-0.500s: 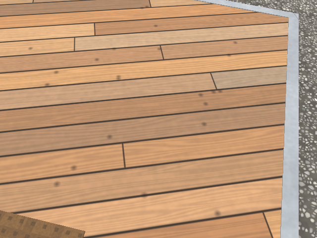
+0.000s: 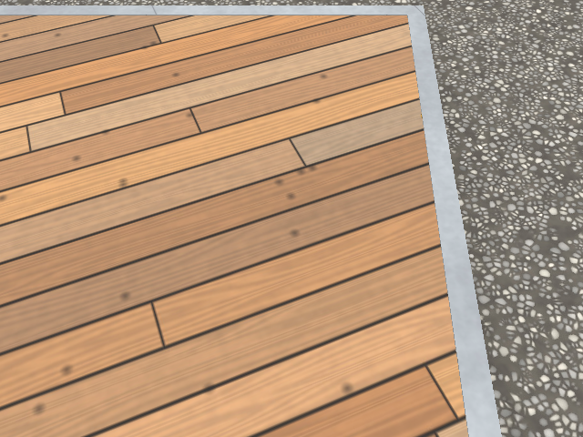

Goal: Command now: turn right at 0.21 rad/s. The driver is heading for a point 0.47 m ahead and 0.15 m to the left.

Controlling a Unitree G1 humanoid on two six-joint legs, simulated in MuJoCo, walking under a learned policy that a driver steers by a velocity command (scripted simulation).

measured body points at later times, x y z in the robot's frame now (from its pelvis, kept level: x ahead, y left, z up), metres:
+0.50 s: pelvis +0.04 +0.02 -0.01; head +0.04 +0.01 +0.44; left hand +0.15 +0.29 -0.11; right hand +0.14 -0.24 -0.13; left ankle +0.00 +0.15 -0.74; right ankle +0.03 -0.09 -0.73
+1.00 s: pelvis +0.27 +0.04 -0.03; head +0.30 +0.04 +0.42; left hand +0.22 +0.32 -0.15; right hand +0.53 -0.17 -0.10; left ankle +0.41 +0.13 -0.74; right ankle +0.04 -0.09 -0.73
